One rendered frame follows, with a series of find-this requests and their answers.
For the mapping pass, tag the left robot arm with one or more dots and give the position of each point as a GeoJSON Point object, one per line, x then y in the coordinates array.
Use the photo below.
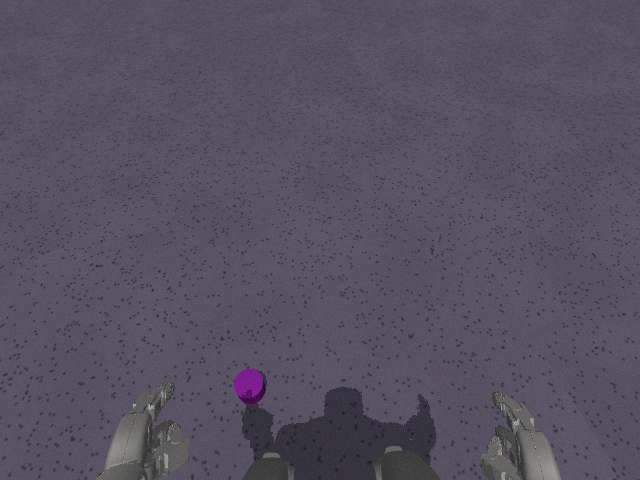
{"type": "Point", "coordinates": [124, 472]}

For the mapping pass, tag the tin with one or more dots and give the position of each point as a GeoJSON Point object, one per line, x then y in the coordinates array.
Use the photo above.
{"type": "Point", "coordinates": [249, 386]}

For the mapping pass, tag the right robot hand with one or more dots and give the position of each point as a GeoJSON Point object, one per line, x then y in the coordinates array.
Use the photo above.
{"type": "Point", "coordinates": [531, 456]}

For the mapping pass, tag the left robot hand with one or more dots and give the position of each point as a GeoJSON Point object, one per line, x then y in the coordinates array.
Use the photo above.
{"type": "Point", "coordinates": [159, 451]}

